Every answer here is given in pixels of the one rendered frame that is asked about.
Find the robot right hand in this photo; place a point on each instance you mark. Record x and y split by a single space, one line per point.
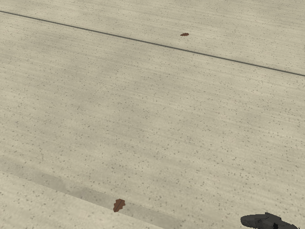
265 221

